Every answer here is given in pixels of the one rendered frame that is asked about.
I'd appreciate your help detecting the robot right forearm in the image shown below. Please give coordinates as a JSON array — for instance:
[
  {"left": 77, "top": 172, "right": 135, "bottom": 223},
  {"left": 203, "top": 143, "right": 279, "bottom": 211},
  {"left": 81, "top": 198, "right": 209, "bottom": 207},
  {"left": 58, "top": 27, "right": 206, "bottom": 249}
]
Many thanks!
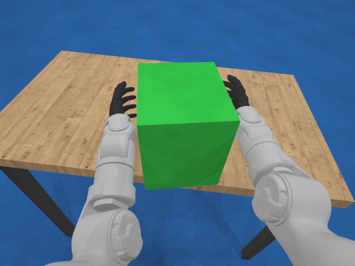
[{"left": 235, "top": 106, "right": 313, "bottom": 188}]

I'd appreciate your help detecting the left robot upper arm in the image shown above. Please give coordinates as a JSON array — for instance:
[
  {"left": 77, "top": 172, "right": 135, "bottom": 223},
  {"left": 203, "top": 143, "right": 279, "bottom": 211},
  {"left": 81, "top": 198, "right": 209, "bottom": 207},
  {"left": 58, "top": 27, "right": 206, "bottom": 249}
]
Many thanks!
[{"left": 45, "top": 208, "right": 143, "bottom": 266}]

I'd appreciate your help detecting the robot left forearm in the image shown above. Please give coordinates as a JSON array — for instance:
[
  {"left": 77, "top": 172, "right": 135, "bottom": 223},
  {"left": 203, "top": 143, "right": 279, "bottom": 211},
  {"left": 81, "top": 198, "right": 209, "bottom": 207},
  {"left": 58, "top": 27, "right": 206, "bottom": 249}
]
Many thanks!
[{"left": 72, "top": 114, "right": 137, "bottom": 237}]

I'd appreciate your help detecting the right robot hand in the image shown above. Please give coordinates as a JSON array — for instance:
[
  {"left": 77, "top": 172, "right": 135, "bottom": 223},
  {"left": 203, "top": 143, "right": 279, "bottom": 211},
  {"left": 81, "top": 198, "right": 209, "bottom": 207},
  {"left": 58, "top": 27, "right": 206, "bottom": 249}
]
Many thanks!
[{"left": 223, "top": 75, "right": 250, "bottom": 109}]

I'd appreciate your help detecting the left robot hand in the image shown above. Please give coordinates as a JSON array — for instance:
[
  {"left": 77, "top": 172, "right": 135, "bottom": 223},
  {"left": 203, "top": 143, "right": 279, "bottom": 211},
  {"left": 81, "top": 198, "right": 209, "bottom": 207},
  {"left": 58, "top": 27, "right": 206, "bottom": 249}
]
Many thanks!
[{"left": 109, "top": 81, "right": 137, "bottom": 118}]

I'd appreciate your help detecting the right robot upper arm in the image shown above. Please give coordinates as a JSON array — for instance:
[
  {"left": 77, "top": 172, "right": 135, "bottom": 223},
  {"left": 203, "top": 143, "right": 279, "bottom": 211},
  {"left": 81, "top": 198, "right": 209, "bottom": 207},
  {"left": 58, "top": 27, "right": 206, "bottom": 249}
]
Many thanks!
[{"left": 252, "top": 172, "right": 355, "bottom": 266}]

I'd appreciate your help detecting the carton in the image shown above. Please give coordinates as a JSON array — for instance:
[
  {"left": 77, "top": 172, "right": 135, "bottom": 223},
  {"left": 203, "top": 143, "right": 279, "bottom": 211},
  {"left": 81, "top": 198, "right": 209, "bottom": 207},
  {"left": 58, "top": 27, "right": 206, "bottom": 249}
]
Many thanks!
[{"left": 136, "top": 62, "right": 241, "bottom": 190}]

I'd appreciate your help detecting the table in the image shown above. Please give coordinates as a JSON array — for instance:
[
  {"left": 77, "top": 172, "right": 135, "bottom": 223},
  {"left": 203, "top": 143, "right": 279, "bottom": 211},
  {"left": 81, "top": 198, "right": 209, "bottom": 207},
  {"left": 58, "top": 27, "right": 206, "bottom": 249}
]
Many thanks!
[{"left": 0, "top": 50, "right": 355, "bottom": 260}]

